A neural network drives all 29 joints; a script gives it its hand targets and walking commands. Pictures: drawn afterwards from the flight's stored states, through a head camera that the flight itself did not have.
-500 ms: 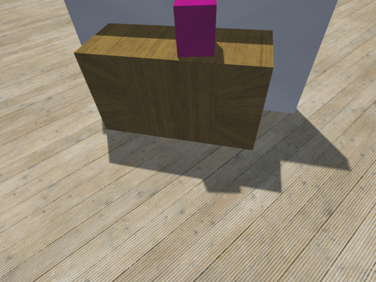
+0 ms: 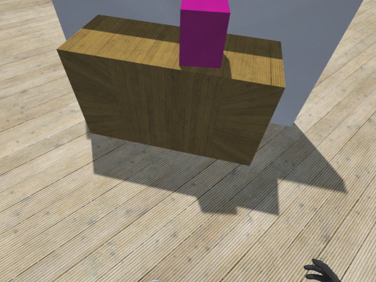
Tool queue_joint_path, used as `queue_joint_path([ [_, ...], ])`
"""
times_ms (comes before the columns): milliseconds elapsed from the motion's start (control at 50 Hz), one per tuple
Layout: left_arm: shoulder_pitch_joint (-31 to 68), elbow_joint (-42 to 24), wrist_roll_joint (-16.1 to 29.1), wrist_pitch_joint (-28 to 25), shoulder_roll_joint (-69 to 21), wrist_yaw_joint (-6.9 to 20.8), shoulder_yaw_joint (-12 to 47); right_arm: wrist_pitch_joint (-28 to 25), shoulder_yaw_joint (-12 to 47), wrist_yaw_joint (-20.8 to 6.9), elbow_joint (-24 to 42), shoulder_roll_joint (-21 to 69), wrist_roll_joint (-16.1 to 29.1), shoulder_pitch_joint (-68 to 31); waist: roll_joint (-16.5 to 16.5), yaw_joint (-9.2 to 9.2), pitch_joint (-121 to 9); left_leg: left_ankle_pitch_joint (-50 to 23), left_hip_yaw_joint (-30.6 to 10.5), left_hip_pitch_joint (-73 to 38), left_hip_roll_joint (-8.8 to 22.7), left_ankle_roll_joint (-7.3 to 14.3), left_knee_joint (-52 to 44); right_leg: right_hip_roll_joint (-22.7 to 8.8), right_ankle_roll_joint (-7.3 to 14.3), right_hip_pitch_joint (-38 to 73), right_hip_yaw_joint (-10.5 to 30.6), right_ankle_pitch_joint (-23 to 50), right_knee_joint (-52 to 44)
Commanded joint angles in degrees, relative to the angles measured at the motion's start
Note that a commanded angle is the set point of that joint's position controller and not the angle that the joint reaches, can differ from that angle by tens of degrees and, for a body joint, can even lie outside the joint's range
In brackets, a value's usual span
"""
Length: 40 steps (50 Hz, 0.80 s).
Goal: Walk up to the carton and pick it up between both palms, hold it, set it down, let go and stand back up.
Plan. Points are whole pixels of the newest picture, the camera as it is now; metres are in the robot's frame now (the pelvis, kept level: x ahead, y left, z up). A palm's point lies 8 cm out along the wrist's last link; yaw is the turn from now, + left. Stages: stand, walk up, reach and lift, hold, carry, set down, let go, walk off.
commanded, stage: walk up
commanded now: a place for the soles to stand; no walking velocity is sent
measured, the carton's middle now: (202, 30) +1.16 -0.09 -0.02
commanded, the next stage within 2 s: none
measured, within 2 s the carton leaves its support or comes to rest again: neither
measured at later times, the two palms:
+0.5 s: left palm (74, 278) +0.16 +0.24 -0.09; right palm (329, 242) +0.24 -0.36 -0.13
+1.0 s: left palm (77, 206) +0.33 +0.29 -0.11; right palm (305, 184) +0.38 -0.33 -0.08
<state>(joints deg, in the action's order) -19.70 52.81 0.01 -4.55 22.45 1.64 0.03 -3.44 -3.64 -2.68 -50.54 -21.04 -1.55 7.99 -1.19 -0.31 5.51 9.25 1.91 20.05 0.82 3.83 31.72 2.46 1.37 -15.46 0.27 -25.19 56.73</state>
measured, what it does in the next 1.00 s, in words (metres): walks ahead: right foot, then left foot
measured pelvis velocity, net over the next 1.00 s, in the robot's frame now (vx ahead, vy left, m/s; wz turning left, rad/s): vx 0.29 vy -0.01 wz -0.04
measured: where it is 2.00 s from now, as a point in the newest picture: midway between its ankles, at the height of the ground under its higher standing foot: (184, 222)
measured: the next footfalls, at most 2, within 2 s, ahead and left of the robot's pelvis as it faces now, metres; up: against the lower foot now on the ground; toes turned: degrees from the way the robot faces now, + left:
right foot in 0.38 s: +0.19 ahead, -0.17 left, +0.00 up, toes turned -2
left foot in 0.80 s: +0.39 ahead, +0.04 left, +0.00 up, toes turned +1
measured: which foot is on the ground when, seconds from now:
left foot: down 0.00-0.40, up 0.42-0.78, down 0.80-1.00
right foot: up 0.00-0.36, down 0.38-0.84, up 0.86-1.00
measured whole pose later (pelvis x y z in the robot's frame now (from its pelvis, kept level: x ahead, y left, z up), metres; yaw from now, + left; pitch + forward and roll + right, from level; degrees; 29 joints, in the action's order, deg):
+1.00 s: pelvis +0.29 -0.01 +0.00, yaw -2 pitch -4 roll -4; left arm -20.4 52.0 0.0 -5.0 22.3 0.4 0.0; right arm -1.6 -4.5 -2.9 -49.3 -21.5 -1.5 9.0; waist -2.3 -1.6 5.5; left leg 11.9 3.2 15.7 0.8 4.9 31.2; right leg 1.5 0.4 -16.8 0.1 -22.6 58.6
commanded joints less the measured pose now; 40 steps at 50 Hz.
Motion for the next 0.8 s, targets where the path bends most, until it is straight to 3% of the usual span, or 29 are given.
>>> queue_joint_path([
  [0,-10.25,-0.63,-0.76,0.60,12.89,0.54,-6.19,-1.76,-5.38,-0.15,4.82,-15.01,1.38,1.51,-6.57,0.28,-2.06,28.15,-14.31,-9.78,14.11,1.48,-24.29,-4.42,-1.32,-12.45,4.31,9.79,1.64],
  [20,-9.21,-0.70,-0.72,0.77,13.21,0.50,-6.17,-1.87,-5.38,-0.13,4.74,-14.73,1.59,2.00,-8.90,0.13,-0.29,27.95,-13.12,-9.51,13.30,0.62,-24.66,-4.40,-1.42,-12.79,4.60,10.15,0.87],
  [40,-8.86,-1.19,-0.67,0.95,13.38,0.67,-6.54,-1.68,-5.43,-0.13,4.93,-15.61,1.70,0.80,-10.80,0.37,-0.10,29.61,-11.73,-9.12,13.11,1.56,-24.90,-4.41,-1.71,-13.08,3.27,10.30,0.65],
  [80,-7.30,-0.99,-0.56,1.16,13.46,0.96,-6.46,-1.47,-5.66,-0.24,5.18,-15.38,1.69,0.70,-10.98,-0.30,0.60,30.03,-10.39,-8.97,13.29,2.54,-25.50,-4.56,-2.00,-12.97,2.14,10.46,-0.51],
  [120,-5.63,-1.88,-0.87,1.41,14.04,1.05,-6.73,-1.17,-5.98,-0.29,5.77,-16.23,1.57,0.28,-8.52,-0.64,1.48,30.07,-11.49,-10.02,14.28,4.24,-25.38,-4.90,-2.50,-13.58,1.86,9.68,-3.45],
  [180,-4.47,-2.88,-0.70,1.05,13.44,1.12,-6.36,-0.77,-5.85,-0.44,5.84,-16.49,1.50,0.40,-9.95,-0.99,1.38,27.06,-10.73,-12.60,14.40,7.00,-24.16,-5.73,-2.70,-14.55,0.97,8.68,-7.54],
  [220,-2.48,-3.64,-0.43,0.82,12.67,1.13,-6.26,-0.60,-5.82,-0.62,6.24,-16.38,0.99,-0.41,-7.63,-0.92,1.23,24.21,-9.61,-14.22,15.43,8.26,-21.97,-7.22,-2.34,-13.80,0.24,7.28,-13.27],
  [260,-1.61,-4.52,-0.46,0.39,12.32,1.08,-6.03,-0.12,-5.87,-0.76,6.10,-17.31,0.34,-0.78,-9.89,-1.31,-0.97,20.66,-7.18,-15.04,14.73,8.36,-17.44,-7.82,-2.04,-9.94,-0.23,5.47,-19.87],
  [280,-3.40,-4.08,-0.34,0.17,12.56,0.72,-6.21,0.25,-5.77,-0.88,6.70,-17.14,0.15,-1.25,-9.14,-0.49,-3.75,18.35,-6.49,-15.78,13.82,8.21,-15.10,-7.17,-1.23,-5.86,-0.77,5.78,-22.63],
  [300,-5.16,-3.25,-0.51,-0.35,12.58,0.35,-6.24,0.60,-5.61,-0.86,6.98,-16.62,0.62,-1.82,-5.64,0.32,-4.71,17.05,-4.72,-14.92,13.32,7.40,-10.89,-6.42,-0.62,-2.29,-1.48,9.19,-27.43],
  [320,-8.98,-1.45,-0.71,-0.99,11.54,-0.12,-6.22,1.05,-5.25,-1.01,7.32,-15.81,0.80,-2.98,-4.65,2.46,-7.26,15.28,-1.41,-13.64,10.60,6.31,-3.91,-4.44,-0.05,3.55,-2.73,13.86,-34.00],
  [340,-13.54,0.23,-0.96,-1.63,13.05,-0.91,-6.66,1.48,-4.34,-0.69,7.76,-13.59,0.85,-3.50,0.84,4.29,-8.03,12.37,0.89,-10.30,7.11,4.35,8.18,-3.19,0.54,9.38,0.39,13.16,-37.38],
  [360,-14.89,0.35,-1.54,-2.13,17.53,-1.95,-7.78,1.61,-2.81,-0.50,9.03,-9.47,1.09,-2.64,11.53,4.62,-7.61,16.51,2.49,2.74,3.39,1.17,19.56,-10.49,1.64,15.77,16.37,7.73,-38.51],
  [380,-12.48,-1.64,-1.56,-2.42,19.25,-2.52,-7.63,1.82,-1.43,-0.69,9.12,-7.53,1.37,-1.81,13.78,2.85,-6.09,22.59,-0.48,17.19,-3.40,-1.62,26.49,-18.81,6.32,19.54,37.78,2.82,-43.92],
  [400,-10.17,-1.93,-0.75,-2.22,22.50,-2.31,-7.97,2.31,-2.58,-0.35,8.17,-12.49,1.28,-2.08,8.21,2.30,-4.77,22.07,-6.42,17.75,-1.64,-1.22,29.03,-23.55,10.18,14.61,46.69,-3.94,-47.24],
  [420,-6.03,-3.52,-0.16,-2.50,23.57,-2.47,-8.45,2.04,-3.25,-0.19,6.71,-14.64,1.22,-1.29,7.46,0.99,-0.31,18.51,-6.41,19.19,1.06,-1.58,30.93,-23.10,11.42,12.33,43.07,-3.33,-45.90],
  [440,-6.01,-3.36,0.03,-2.74,20.52,-2.56,-8.10,1.48,-3.19,-0.05,5.98,-14.70,1.43,-1.88,7.54,1.74,0.11,15.93,-5.98,19.86,2.00,-1.92,29.97,-20.07,11.23,14.99,38.10,9.57,-42.34],
  [460,-8.27,-2.47,-0.02,-2.99,16.98,-2.72,-7.07,1.20,-3.01,-0.24,6.12,-13.82,1.47,-2.49,8.61,2.46,-2.23,14.38,-5.10,20.59,2.09,-2.47,28.62,-16.91,9.96,19.30,31.22,27.22,-38.53],
  [500,-11.91,-2.21,-0.11,-3.09,14.58,-3.20,-6.56,1.42,-2.84,-0.31,6.52,-11.93,1.36,-2.75,9.85,3.00,-7.71,12.68,-4.52,20.17,2.31,-2.15,26.07,-14.45,7.78,24.00,23.46,44.67,-33.20],
  [520,-12.95,-2.09,-0.13,-3.15,14.37,-3.45,-6.43,1.49,-2.89,-0.38,7.50,-11.78,1.07,-4.64,9.03,3.60,-8.92,13.07,-4.25,21.27,1.91,-2.27,25.34,-14.17,7.39,26.36,23.23,50.63,-31.59],
  [560,-13.46,-2.73,0.18,-2.66,15.55,-3.95,-7.01,1.72,-2.81,-0.43,8.88,-11.26,0.71,-7.21,10.89,4.74,-10.12,13.77,-3.95,22.58,1.75,-2.04,23.24,-15.37,9.26,27.33,23.63,50.00,-30.73],
  [620,-11.85,-3.58,0.22,-2.59,15.99,-4.45,-6.86,1.74,-2.81,-0.43,10.06,-11.07,0.13,-9.81,7.87,4.12,-7.72,9.38,-2.69,21.21,1.91,-1.78,19.01,-15.62,9.93,22.11,21.45,48.19,-31.61],
  [640,-11.23,-3.86,0.17,-2.64,16.03,-4.48,-6.96,1.65,-2.71,-0.45,10.37,-10.49,-0.07,-10.01,9.61,3.66,-7.39,8.08,-2.98,21.00,1.47,-1.07,15.78,-15.36,9.01,22.27,20.86,47.39,-31.08],
  [700,-9.53,-3.98,-0.24,-2.71,15.85,-4.23,-6.61,0.92,-2.54,-0.85,10.55,-10.48,-0.15,-10.63,8.23,3.53,-6.76,5.82,-1.74,15.51,1.35,-0.03,10.03,-15.11,8.59,19.27,18.48,44.29,-29.54],
  [720,-7.16,-4.40,-0.14,-2.69,16.16,-4.37,-6.75,0.70,-2.97,-0.87,10.21,-10.35,-0.40,-7.68,9.90,1.75,-6.91,4.36,-2.58,12.04,1.86,0.64,8.17,-16.39,8.88,16.57,18.45,41.83,-29.14],
  [740,-2.93,-5.51,0.08,-2.77,16.50,-4.35,-6.71,0.46,-3.29,-0.88,8.64,-10.71,-0.30,-3.97,8.54,-0.79,-8.12,3.81,-2.75,3.90,1.97,1.44,4.47,-15.98,8.56,11.70,16.55,40.87,-26.48],
  [760,0.53,-6.97,0.24,-2.82,15.85,-4.18,-6.46,-0.07,-4.15,-0.82,6.39,-12.25,-0.52,3.20,5.19,-4.77,-11.51,0.13,-2.76,-9.33,1.68,2.61,-2.21,-12.91,6.34,6.35,11.99,40.42,-18.82],
  [780,-0.77,-6.98,0.80,-3.34,13.13,-3.97,-4.98,-0.58,-5.47,-0.37,4.19,-15.60,-0.71,9.75,-2.26,-7.04,-17.71,-0.97,-7.49,-24.41,4.70,4.99,-5.28,-8.06,3.43,-0.73,8.01,37.42,-6.60],
])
